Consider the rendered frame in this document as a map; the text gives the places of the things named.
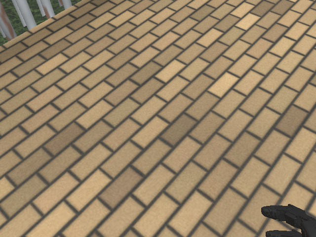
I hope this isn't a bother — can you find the right robot hand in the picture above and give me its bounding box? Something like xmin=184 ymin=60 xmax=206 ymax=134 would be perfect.
xmin=261 ymin=203 xmax=316 ymax=237

